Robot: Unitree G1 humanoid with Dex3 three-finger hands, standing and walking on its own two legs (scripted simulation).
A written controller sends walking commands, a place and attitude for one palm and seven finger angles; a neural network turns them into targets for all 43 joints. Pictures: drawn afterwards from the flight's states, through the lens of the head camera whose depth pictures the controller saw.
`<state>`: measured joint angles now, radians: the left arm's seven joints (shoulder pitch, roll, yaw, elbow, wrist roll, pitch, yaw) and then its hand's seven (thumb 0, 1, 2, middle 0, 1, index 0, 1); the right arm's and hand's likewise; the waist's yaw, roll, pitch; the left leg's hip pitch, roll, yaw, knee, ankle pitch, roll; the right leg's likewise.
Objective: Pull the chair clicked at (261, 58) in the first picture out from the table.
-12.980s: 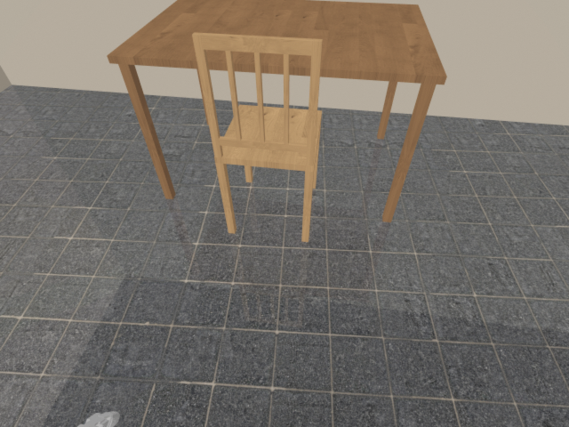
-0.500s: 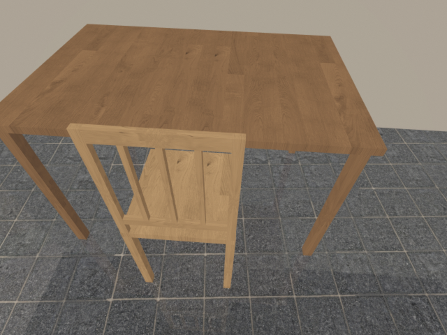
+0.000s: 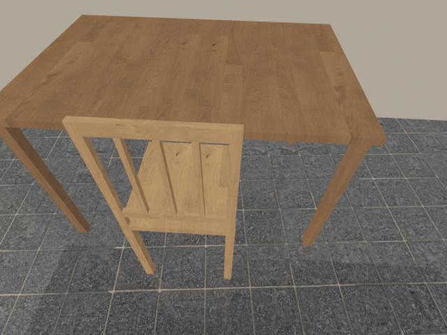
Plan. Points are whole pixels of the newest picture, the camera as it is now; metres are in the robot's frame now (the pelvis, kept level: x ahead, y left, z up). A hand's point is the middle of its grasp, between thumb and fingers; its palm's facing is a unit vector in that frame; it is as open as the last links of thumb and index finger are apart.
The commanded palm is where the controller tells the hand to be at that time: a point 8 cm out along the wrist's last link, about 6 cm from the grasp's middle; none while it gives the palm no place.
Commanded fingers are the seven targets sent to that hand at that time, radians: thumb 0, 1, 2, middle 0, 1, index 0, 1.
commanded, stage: look again from close up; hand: left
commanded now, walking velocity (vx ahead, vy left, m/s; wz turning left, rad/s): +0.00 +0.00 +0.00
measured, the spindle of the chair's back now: (166, 181) +0.49 +0.18 -0.09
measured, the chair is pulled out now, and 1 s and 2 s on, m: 0.00 0.00 0.00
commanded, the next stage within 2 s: raise the hand toward the chair's back in 0.86 s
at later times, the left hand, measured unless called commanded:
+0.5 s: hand out of the picture +0.03 +0.18 -0.18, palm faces +0.01 -0.98 -0.21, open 7.4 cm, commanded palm none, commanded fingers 0.00 0.90 0.90 -0.20 -0.30 -0.20 -0.30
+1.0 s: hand out of the picture +0.02 +0.17 -0.17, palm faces +0.09 -0.98 -0.20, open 7.4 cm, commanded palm +0.11 +0.21 -0.08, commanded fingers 0.00 0.83 0.87 -0.19 -0.29 -0.19 -0.29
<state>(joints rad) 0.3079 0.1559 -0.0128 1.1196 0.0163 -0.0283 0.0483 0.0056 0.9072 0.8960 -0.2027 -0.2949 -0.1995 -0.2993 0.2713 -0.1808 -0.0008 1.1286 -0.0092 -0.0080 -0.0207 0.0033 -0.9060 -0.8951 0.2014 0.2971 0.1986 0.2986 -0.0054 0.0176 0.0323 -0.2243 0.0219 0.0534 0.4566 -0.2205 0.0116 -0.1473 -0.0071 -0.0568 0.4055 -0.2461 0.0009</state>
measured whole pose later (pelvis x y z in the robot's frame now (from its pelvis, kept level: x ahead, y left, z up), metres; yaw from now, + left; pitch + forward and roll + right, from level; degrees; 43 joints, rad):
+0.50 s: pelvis +0.02 +0.00 +0.00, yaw +0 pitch -1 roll +1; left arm 0.27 0.16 -0.02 1.08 0.01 -0.01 0.04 0.01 0.91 0.90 -0.20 -0.29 -0.20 -0.30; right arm 0.27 -0.17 0.02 1.10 -0.01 -0.02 -0.02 0.01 -0.92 -0.90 0.20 0.30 0.20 0.30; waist 0.00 0.00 0.04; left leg -0.20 -0.01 0.06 0.48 -0.26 0.02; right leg -0.16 -0.04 -0.05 0.49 -0.32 0.01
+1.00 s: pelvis +0.02 -0.01 +0.00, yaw +1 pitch -1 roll +0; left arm 0.35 0.15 -0.01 0.96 -0.03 0.04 0.04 0.01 0.91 0.90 -0.20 -0.29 -0.20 -0.30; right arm 0.25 -0.18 0.01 1.08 0.00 -0.03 -0.03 0.01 -0.92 -0.89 0.20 0.30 0.20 0.30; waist 0.01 0.00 0.04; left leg -0.20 0.01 0.05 0.48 -0.26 0.00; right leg -0.14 -0.02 -0.06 0.46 -0.30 0.00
